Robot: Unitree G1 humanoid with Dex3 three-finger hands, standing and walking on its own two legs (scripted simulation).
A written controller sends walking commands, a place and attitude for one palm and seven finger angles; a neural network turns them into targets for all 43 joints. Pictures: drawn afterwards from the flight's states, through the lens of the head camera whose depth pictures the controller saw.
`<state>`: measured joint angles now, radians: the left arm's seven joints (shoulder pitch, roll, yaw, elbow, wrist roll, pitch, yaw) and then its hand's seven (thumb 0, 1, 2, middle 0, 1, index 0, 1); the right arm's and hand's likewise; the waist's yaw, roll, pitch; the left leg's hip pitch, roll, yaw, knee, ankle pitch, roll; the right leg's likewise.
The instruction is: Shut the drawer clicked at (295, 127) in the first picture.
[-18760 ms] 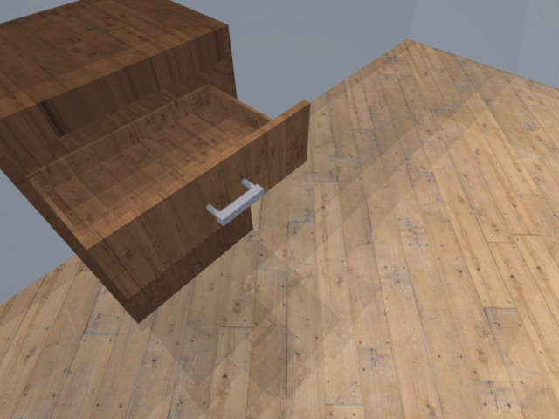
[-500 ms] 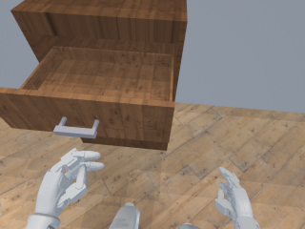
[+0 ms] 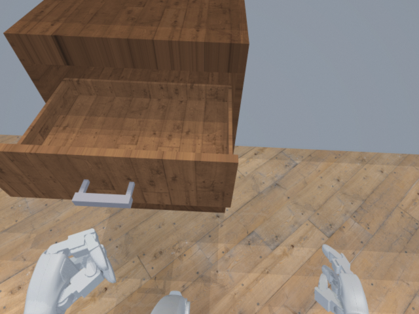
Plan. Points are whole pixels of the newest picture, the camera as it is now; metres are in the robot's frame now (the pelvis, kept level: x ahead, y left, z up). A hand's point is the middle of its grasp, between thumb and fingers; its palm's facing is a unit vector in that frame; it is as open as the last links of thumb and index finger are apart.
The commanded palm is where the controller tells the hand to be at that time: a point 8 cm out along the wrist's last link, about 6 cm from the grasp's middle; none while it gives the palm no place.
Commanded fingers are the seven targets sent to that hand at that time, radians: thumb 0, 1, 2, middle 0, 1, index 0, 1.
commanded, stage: raise the hand and make a fist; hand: left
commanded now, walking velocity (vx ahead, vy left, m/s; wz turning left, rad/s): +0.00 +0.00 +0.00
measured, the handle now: (105, 192) +0.35 +0.25 +0.00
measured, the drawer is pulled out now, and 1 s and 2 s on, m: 0.30 0.30 0.30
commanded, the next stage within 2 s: bring the fist close to the handle in 0.78 s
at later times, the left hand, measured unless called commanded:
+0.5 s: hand (73, 267) +0.18 +0.21 +0.10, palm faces +0.03 -1.00 -0.08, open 3.3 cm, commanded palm +0.13 +0.26 +0.11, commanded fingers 0.00 0.90 0.90 -1.40 -1.60 -1.40 -1.60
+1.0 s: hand (79, 268) +0.18 +0.20 +0.09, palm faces +0.04 -1.00 -0.07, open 3.3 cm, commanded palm +0.15 +0.26 +0.09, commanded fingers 0.00 0.90 0.90 -1.40 -1.60 -1.40 -1.60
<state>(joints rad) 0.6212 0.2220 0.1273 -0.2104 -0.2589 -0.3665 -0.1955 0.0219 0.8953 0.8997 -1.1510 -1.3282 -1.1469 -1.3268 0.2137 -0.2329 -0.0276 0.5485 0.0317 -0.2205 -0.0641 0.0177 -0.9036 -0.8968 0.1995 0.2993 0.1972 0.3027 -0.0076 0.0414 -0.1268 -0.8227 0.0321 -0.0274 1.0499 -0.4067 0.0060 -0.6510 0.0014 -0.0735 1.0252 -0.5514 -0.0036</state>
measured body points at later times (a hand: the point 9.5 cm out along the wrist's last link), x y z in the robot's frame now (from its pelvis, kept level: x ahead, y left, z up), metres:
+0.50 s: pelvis +0.01 +0.00 +0.02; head +0.03 +0.00 +0.47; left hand +0.17 +0.26 +0.10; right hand +0.20 -0.23 -0.04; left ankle +0.06 +0.11 -0.67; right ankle -0.02 -0.12 -0.67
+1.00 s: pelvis +0.01 -0.01 +0.02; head +0.03 -0.01 +0.47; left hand +0.17 +0.26 +0.10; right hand +0.21 -0.23 -0.04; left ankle +0.06 +0.11 -0.67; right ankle -0.02 -0.12 -0.67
